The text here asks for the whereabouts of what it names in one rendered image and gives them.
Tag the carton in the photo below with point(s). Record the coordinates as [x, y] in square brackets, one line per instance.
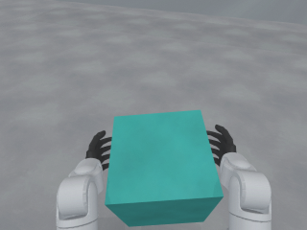
[161, 169]

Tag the robot left hand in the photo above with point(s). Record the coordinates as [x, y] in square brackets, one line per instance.
[95, 150]

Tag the right robot forearm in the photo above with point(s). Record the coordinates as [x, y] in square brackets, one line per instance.
[249, 194]

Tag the robot right hand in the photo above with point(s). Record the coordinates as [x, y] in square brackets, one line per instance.
[224, 146]

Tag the left robot forearm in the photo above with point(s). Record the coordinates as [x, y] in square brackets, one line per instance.
[77, 197]

